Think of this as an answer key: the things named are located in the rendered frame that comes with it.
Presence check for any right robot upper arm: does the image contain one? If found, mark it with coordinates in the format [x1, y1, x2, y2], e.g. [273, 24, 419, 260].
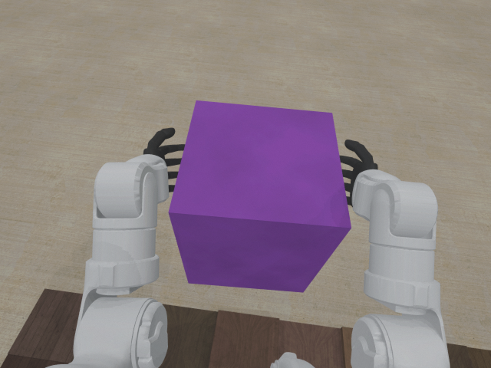
[351, 314, 449, 368]

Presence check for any carton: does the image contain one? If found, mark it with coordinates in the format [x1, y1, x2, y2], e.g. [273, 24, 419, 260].
[169, 100, 351, 293]

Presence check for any robot right forearm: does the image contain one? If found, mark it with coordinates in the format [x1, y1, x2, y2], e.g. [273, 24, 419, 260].
[352, 169, 450, 368]

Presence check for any left robot hand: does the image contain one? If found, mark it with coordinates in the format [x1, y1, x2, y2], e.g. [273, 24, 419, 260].
[143, 128, 185, 192]

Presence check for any left robot upper arm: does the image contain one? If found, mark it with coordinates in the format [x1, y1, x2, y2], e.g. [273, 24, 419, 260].
[45, 297, 168, 368]

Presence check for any robot left forearm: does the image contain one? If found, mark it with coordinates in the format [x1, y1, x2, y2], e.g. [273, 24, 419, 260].
[73, 154, 169, 352]

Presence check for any right robot shin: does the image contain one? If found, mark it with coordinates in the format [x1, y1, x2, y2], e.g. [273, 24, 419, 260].
[279, 352, 297, 360]

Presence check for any right robot hand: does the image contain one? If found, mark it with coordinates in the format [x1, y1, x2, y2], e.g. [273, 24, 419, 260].
[340, 140, 378, 207]

